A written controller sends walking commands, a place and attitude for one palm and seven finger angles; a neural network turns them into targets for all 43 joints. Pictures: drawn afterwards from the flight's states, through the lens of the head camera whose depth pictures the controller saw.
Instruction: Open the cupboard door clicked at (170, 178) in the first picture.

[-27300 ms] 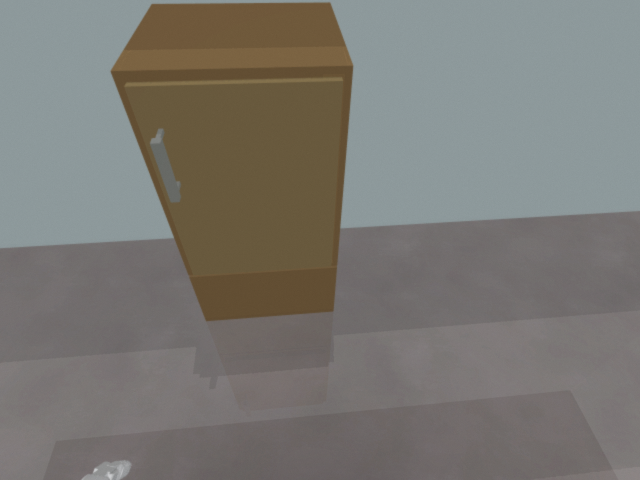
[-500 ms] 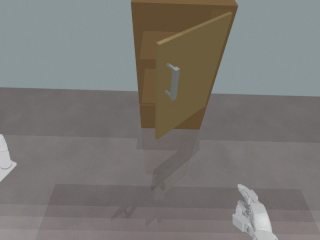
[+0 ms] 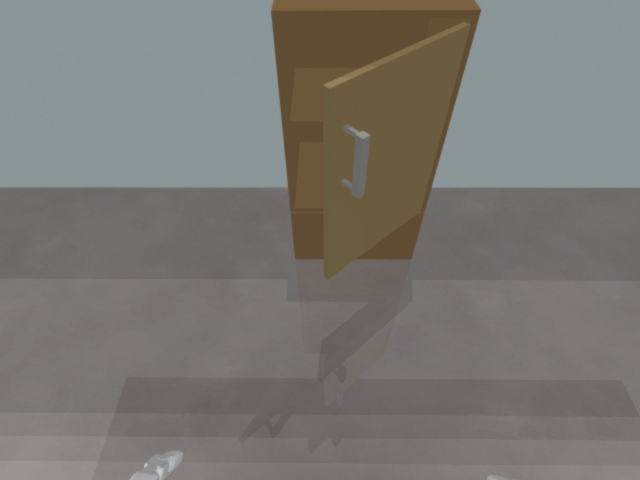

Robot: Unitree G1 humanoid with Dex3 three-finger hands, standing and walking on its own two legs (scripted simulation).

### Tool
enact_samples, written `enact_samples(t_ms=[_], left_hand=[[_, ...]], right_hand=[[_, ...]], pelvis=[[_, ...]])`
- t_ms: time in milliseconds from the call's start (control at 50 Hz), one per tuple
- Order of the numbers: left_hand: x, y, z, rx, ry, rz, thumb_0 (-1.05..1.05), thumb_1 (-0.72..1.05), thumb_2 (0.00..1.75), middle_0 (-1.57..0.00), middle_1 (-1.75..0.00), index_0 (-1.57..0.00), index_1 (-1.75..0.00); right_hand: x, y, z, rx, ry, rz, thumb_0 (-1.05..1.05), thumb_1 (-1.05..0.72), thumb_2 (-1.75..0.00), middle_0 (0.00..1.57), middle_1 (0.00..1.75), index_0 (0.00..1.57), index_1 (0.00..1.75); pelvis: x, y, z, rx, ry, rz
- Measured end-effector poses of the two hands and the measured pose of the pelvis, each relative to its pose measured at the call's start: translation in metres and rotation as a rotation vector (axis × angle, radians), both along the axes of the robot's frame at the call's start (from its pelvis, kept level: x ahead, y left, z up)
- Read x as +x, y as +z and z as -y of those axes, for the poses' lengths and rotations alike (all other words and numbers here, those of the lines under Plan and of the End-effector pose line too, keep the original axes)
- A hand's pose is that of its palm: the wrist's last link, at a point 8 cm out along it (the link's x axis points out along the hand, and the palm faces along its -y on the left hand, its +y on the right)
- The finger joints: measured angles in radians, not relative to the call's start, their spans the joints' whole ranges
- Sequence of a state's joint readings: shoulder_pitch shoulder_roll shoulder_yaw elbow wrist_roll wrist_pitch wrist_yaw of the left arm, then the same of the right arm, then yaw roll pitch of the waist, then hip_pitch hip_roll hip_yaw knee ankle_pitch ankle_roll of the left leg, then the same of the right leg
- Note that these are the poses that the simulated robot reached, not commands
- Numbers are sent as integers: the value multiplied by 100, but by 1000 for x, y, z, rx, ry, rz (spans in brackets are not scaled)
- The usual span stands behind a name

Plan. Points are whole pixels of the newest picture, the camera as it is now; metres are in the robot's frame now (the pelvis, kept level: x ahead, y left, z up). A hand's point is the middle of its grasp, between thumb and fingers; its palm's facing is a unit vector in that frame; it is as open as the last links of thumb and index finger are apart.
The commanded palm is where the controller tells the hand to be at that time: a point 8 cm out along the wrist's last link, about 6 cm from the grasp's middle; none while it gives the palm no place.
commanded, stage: let the arm hang, fingers relaxed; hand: left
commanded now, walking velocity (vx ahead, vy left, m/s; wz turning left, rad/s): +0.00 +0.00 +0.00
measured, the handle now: (353, 162) +0.72 -0.04 -0.04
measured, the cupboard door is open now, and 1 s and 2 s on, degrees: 42 42 42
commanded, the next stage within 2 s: look to check the result in 0.86 s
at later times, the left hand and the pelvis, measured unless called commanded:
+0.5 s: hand out of the picture -0.05 +0.18 -0.16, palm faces +0.05 -0.97 -0.23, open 7.4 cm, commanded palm none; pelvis -0.01 +0.00 +0.01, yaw +0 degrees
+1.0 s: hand out of the picture -0.01 +0.15 -0.16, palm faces +0.05 -0.98 -0.17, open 7.4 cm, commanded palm none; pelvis +0.00 -0.01 +0.01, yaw +0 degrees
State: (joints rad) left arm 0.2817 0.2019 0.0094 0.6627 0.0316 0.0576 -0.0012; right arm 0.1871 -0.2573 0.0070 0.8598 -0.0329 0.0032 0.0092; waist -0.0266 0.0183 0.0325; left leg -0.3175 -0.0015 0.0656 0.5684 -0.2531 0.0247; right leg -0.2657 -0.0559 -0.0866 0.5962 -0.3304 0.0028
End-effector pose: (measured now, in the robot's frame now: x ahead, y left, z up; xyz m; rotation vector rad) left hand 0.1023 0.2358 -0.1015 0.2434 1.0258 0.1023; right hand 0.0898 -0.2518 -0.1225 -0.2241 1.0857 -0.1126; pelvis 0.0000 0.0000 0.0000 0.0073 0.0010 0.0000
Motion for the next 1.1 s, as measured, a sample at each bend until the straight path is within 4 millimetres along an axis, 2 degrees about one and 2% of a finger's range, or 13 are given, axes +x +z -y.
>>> enact_samples(t_ms=[40,100,160,260,360,480,720,1100], left_hand=[[-32,-24,19,-73,38,-113,1,92,90,-20,-29,-20,-29],[-62,-36,14,-78,115,-182,-2,100,90,-21,-30,-21,-30],[-93,-39,9,-74,136,-268,-2,99,90,-21,-30,-21,-30],[-135,-31,0,-43,168,-388,-1,95,90,-21,-30,-20,-30],[-157,-24,-4,-15,188,-450,0,93,90,-20,-29,-20,-29],[-158,-23,2,-19,190,-454,0,91,90,-20,-29,-20,-29],[-125,-35,33,-93,153,-393,1,91,90,-20,-29,-20,-29],[-120,-32,35,-78,178,-421,0,91,90,-20,-29,-20,-29]], right_hand=[[-24,1,-2,-13,-8,-81,1,-91,-90,20,30,20,30],[-56,1,-6,-22,-11,-201,1,-91,-90,20,30,20,30],[-81,-1,-12,-14,-29,-281,1,-91,-90,20,30,20,30],[-104,-11,-28,33,-57,-338,1,-91,-90,20,30,20,30],[-113,-20,-45,87,-69,-353,1,-91,-90,20,30,20,30],[-120,-24,-58,123,-80,-366,1,-91,-90,20,30,20,30],[-124,-20,-54,107,-110,-376,1,-91,-90,20,30,20,30],[-103,-19,-47,103,-100,-380,1,-91,-90,20,30,20,30]], pelvis=[[-2,1,2,-1,5,10],[-5,4,6,-10,18,19],[-8,6,5,-20,25,24],[-11,9,-1,-22,23,28],[-12,10,-4,-15,15,30],[-12,10,-4,-8,8,31],[-6,11,0,-4,3,31],[9,12,7,-3,9,25]])
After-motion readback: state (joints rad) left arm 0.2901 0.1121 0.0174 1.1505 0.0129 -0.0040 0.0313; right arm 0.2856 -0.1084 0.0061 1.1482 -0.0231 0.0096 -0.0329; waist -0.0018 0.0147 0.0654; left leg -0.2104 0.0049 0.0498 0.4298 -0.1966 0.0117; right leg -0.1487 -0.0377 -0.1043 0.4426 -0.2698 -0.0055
